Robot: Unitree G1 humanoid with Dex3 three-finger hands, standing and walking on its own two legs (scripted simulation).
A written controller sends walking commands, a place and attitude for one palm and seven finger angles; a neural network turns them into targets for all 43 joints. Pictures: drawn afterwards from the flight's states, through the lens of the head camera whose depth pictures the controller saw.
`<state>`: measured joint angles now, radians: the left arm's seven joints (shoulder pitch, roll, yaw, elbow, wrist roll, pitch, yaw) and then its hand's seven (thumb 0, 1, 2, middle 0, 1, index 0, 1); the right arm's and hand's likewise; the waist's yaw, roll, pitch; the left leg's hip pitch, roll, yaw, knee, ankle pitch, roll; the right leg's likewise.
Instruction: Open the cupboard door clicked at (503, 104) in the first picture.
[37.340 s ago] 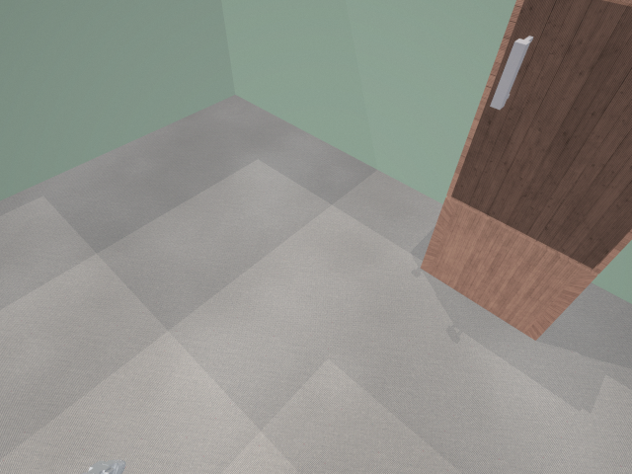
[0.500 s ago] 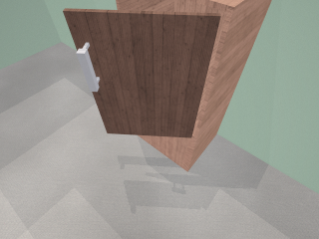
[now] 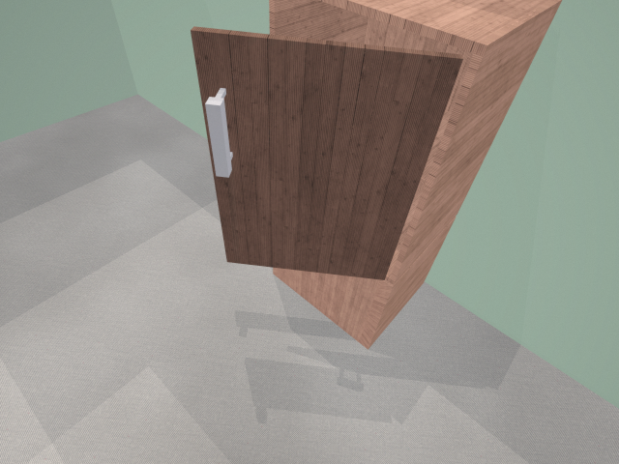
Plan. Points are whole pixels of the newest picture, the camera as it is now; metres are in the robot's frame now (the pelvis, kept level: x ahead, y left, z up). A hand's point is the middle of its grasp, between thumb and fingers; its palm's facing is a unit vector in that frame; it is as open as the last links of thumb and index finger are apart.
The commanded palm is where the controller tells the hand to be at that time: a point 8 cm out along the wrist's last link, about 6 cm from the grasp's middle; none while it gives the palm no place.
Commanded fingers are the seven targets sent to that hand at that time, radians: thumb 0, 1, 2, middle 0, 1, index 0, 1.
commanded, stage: shuffle to correct the standing spot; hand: left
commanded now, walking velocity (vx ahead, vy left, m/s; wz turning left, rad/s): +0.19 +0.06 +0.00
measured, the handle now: (222, 133) +0.64 +0.22 +0.09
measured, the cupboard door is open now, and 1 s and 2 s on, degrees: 36 36 36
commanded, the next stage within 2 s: come to a stop and stand still in 0.50 s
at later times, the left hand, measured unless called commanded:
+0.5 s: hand out of the picture +0.00 +0.18 -0.18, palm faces +0.07 -0.98 -0.16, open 7.4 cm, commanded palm none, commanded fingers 0.00 0.90 0.90 -0.20 -0.30 -0.20 -0.30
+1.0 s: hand out of the picture +0.14 +0.23 -0.17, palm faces -0.01 -0.98 -0.20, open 7.3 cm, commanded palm none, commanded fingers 0.00 0.90 0.90 -0.20 -0.30 -0.20 -0.30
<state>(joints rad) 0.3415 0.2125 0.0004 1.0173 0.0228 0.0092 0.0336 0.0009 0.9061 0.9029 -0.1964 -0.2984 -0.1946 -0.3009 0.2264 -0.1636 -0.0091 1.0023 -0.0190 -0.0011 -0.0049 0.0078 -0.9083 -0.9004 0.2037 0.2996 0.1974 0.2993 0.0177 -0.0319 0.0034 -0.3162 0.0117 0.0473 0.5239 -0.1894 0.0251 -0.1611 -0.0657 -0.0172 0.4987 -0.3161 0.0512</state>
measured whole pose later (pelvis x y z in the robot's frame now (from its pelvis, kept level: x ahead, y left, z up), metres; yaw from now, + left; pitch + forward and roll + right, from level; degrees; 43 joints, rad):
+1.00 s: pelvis +0.08 +0.05 +0.00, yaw -3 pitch +0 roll +0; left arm 0.24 0.17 0.04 0.99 0.03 0.03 0.03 0.01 0.93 0.90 -0.19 -0.30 -0.19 -0.30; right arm 0.20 -0.15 -0.03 1.02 -0.03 -0.01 -0.04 0.01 -0.93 -0.90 0.20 0.30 0.20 0.30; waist 0.00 -0.01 0.04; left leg -0.31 0.02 0.16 0.50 -0.19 0.06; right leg -0.31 -0.03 -0.07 0.65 -0.36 0.01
